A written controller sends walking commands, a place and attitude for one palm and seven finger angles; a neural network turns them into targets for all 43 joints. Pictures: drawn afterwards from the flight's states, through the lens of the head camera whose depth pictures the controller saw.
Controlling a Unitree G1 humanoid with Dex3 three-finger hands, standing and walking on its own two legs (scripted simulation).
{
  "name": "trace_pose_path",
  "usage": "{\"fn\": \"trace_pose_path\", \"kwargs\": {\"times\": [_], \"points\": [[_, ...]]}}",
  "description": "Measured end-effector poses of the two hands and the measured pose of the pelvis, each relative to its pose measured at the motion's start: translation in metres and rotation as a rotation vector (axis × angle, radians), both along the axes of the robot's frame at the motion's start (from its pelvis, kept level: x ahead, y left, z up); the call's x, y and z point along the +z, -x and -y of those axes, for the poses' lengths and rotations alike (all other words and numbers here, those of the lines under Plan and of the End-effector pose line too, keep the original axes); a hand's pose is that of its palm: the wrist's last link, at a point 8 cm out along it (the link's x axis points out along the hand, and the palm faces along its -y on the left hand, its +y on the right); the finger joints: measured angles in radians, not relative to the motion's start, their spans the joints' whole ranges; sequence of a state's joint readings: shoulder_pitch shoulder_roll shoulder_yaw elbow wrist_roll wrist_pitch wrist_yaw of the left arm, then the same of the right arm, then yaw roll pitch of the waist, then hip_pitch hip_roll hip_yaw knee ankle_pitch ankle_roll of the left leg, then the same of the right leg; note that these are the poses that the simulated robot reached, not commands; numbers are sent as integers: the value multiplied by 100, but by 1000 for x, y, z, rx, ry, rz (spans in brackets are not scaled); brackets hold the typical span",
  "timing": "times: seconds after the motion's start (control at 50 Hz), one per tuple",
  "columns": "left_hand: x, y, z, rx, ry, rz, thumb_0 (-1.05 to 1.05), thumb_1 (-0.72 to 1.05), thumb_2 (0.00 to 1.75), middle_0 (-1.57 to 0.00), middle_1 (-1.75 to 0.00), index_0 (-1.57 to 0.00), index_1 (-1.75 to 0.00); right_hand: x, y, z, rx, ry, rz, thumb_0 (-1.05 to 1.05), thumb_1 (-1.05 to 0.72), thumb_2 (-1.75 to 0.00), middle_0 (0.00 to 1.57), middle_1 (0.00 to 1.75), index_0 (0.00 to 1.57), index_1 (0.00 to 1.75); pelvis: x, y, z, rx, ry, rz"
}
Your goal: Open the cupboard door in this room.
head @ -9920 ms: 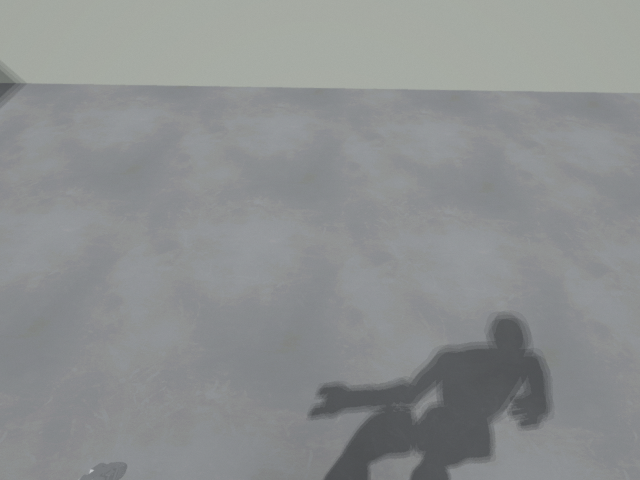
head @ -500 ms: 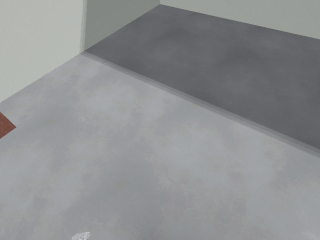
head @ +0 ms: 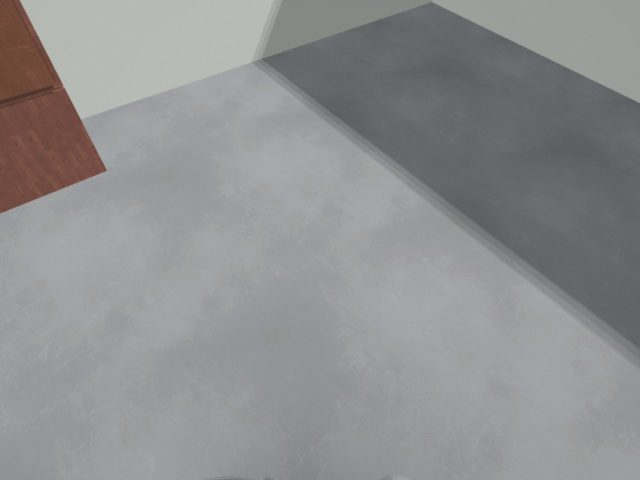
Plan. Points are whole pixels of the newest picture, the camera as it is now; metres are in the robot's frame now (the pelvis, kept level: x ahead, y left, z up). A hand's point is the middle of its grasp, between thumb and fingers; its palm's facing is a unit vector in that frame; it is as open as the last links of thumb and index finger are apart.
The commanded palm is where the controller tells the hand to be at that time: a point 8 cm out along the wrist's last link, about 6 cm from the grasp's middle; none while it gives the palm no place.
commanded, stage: turn or walk to find it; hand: left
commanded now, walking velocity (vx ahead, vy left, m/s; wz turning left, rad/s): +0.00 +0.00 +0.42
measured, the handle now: out of the picture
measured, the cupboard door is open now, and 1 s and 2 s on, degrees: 0 0 0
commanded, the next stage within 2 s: stand and wait in 0.60 s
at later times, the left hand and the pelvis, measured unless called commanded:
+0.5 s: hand out of the picture +0.03 +0.15 -0.14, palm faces +0.23 -0.93 -0.28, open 7.4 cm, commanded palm none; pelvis -0.01 -0.05 +0.01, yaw +13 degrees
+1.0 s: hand out of the picture -0.10 +0.16 -0.17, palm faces +0.37 -0.90 -0.23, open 7.4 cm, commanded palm none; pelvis -0.04 -0.02 +0.01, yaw +19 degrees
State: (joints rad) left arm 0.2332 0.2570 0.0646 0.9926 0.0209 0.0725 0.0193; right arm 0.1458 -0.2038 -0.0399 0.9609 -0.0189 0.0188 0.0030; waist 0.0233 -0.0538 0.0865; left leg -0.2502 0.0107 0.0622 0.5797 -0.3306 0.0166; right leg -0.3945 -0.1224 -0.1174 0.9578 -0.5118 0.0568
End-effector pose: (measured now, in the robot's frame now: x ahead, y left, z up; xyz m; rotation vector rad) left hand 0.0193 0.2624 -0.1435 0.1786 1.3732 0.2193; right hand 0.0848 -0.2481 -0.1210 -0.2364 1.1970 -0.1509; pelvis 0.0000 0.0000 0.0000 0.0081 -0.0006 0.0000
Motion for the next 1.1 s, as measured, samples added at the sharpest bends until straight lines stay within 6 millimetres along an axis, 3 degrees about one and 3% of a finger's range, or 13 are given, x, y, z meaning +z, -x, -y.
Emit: {"fn": "trace_pose_path", "kwargs": {"times": [0.16, 0.32, 0.46, 0.58, 0.66, 0.76, 0.82, 0.94, 1.02, 1.1], "points": [[20, -19, 1, 30, -18, 103, 1, 91, 90, -20, -30, -20, -30, 1, -10, -10, 57, -37, 3, 1, -90, -90, 20, 29, 20, 30, 9, 1, 4, 63, 5, -3], [33, -39, 36, 26, -64, 235, 1, 91, 90, -20, -30, -20, -30, -27, -5, 20, 68, -88, -30, 1, -90, -90, 20, 30, 20, 30, -2, 4, 34, 135, -13, 8], [43, -4, 62, 107, -61, 215, 1, 90, 90, -20, -30, -20, -30, -22, -5, 41, 121, -78, -84, 1, -90, -90, 20, 29, 20, 30, 9, 8, 48, 211, -34, 20], [36, 36, 69, 191, -39, 162, 1, 90, 90, -20, -30, -20, -30, -15, -8, 41, 188, -49, -128, 1, -91, -90, 20, 29, 19, 30, 12, 11, 50, 273, -38, 18], [25, 71, 64, 255, -23, 113, 1, 90, 90, -20, -30, -20, -30, -11, -21, 25, 249, -30, -118, 1, -91, -90, 20, 29, 19, 30, 9, 18, 44, 307, -30, 16], [2, 120, 49, 336, 3, 39, 1, 90, 90, -20, -30, -20, -30, -9, -40, -8, 324, -9, -29, 1, -91, -90, 20, 29, 19, 30, -3, 29, 26, 336, 2, 17], [-2, 140, 45, 357, 12, -19, 1, 91, 90, -20, -30, -20, -30, -3, -42, -28, 348, -19, 7, 1, -91, -90, 20, 29, 19, 30, -1, 33, 22, 327, -11, 26], [8, 149, 50, 362, 25, -32, 1, 91, 90, -20, -30, -20, -30, -1, -36, -50, 358, -65, 19, 1, -91, -90, 20, 29, 20, 30, 8, 38, 20, 333, -10, 28], [11, 142, 62, 342, 23, -11, 1, 91, 90, -20, -30, -20, -30, -9, -31, -45, 339, -93, 13, 0, -91, -90, 20, 30, 20, 30, 7, 39, 26, 329, -25, 27], [12, 134, 81, 330, 21, 13, 1, 91, 90, -20, -30, -20, -30, -20, -20, -28, 301, -107, -12, 0, -92, -90, 20, 30, 20, 30, 4, 39, 35, 341, -22, 39]]}}
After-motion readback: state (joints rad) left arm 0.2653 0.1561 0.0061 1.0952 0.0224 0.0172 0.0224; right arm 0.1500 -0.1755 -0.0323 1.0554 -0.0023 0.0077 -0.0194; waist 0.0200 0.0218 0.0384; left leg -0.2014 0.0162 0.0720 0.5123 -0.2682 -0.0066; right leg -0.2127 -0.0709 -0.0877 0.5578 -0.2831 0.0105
